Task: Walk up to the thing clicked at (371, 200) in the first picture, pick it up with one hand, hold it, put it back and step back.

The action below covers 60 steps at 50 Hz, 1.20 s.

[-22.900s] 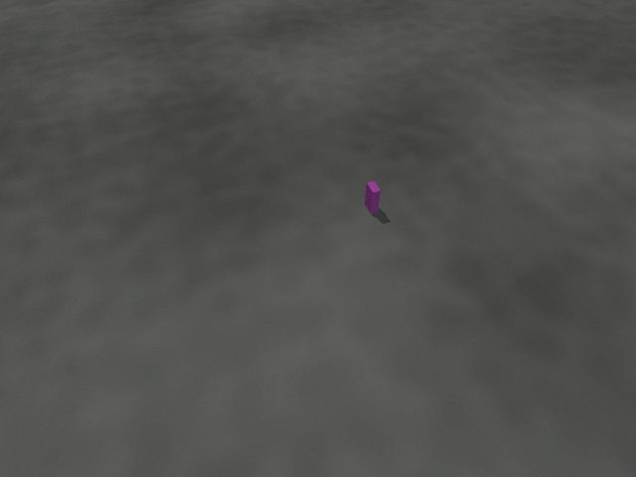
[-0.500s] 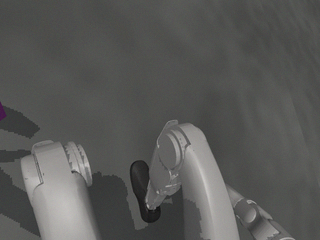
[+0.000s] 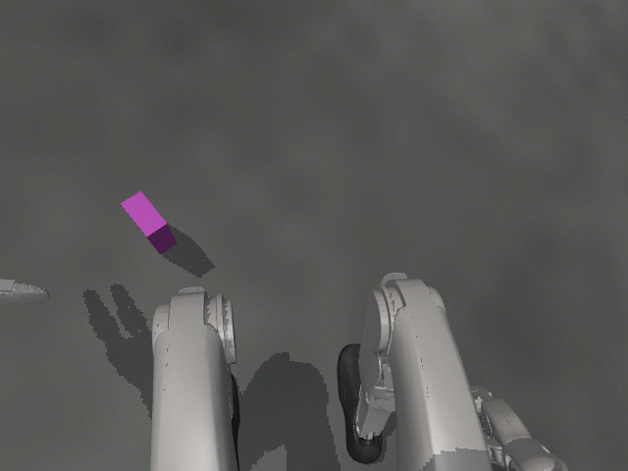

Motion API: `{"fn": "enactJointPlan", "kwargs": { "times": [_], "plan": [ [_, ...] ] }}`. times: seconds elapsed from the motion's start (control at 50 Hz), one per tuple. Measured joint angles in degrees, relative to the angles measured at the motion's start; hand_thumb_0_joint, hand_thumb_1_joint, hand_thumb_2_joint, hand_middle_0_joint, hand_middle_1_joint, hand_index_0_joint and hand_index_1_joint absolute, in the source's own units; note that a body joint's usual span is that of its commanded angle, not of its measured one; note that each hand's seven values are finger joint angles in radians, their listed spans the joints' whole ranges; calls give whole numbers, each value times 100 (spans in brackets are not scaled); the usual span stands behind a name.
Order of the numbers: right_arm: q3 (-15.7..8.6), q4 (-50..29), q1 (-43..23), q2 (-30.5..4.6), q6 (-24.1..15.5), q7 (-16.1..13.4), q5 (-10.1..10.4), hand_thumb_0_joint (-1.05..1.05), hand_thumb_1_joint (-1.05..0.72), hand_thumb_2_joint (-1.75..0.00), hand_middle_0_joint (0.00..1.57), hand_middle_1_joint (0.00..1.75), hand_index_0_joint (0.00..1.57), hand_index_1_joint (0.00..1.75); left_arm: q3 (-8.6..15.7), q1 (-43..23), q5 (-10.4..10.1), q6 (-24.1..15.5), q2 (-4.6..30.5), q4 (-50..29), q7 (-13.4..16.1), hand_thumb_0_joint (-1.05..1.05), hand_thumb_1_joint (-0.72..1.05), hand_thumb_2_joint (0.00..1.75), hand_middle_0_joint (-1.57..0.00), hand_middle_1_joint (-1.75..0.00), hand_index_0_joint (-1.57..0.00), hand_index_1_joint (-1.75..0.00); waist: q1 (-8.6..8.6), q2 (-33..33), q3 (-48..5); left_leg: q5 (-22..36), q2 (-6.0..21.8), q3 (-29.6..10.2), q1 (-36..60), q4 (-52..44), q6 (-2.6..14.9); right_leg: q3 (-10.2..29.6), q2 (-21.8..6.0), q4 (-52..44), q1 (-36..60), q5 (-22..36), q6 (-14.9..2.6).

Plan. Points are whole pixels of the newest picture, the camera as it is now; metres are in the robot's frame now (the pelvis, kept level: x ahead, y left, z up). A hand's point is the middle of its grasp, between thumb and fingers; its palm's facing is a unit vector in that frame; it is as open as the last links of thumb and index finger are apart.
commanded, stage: home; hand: left
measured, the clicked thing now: (151, 225) +0.46 +0.26 -0.30
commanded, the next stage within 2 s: none
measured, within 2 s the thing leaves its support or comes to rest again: neither
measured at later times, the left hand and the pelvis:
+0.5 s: hand out of the picture +0.28 +0.27 +0.12, palm faces +0.23 -0.88 -0.41, open 17.4 cm; pelvis +0.05 -0.02 +0.22, yaw +6 degrees
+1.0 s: hand out of the picture +0.26 +0.20 +0.30, palm faces +0.24 -0.92 -0.30, open 17.4 cm; pelvis +0.10 +0.00 +0.35, yaw +7 degrees
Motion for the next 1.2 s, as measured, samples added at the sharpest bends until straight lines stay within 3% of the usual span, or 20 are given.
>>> {"fn": "enactJointPlan", "kwargs": {
  "times": [0.1,0.18,0.44,0.64,0.84,1.0,1.2],
  "plan": [
    [-259,-122,-41,85,39,-184,240,0,-90,-90,20,30,21,30,-445,753,-77,651,-605,-1013,166,-1,-42,12,-7,-8,-7,-8,213,121,-253,31,39,177,544,-740,-69,125,-5,-576,384,17,17],
    [-339,-290,-108,140,-32,-375,347,0,-90,-90,20,30,21,30,-760,1258,-147,1036,-996,-1685,304,-1,-44,12,-7,-7,-7,-8,287,140,-374,53,51,244,1162,-1410,-164,144,-17,-1129,910,8,-49],
    [-461,-571,-17,155,-451,-921,444,0,-90,-90,20,30,21,30,-1461,2309,-436,1930,-1776,-2419,742,-1,-52,7,-6,-6,-6,-6,264,197,-537,192,67,340,3714,-3674,-348,85,-32,-3179,3365,12,-207],
    [-378,-558,550,259,-739,-1268,440,0,-90,-90,20,30,21,30,-2115,3193,-528,2612,-2244,-2939,1085,-1,-54,6,-6,-5,-5,-6,226,208,-547,506,92,392,5837,-5446,-363,34,4,-4956,5512,306,-201],
    [-284,-644,1107,413,-999,-1554,392,1,-90,-90,20,30,21,30,-2699,4256,-596,3137,-2564,-3989,1316,-1,-53,6,-6,-6,-5,-6,213,329,-578,851,102,489,7809,-6998,-308,49,39,-6585,7515,697,-130],
    [-257,-750,1191,471,-1180,-1578,324,1,-90,-90,20,30,21,30,-2936,4901,-599,3230,-2719,-4763,1265,-1,-52,6,-6,-6,-5,-6,291,416,-543,964,87,534,8680,-7568,-282,66,35,-7196,8402,837,-88],
    [-252,-752,1028,466,-1396,-1513,233,1,-90,-90,20,30,21,30,-2885,4913,-541,3222,-2773,-4638,1126,-1,-51,7,-6,-6,-5,-6,373,363,-277,1081,61,504,8971,-7779,-299,29,16,-7384,8703,921,-102]
  ]
}}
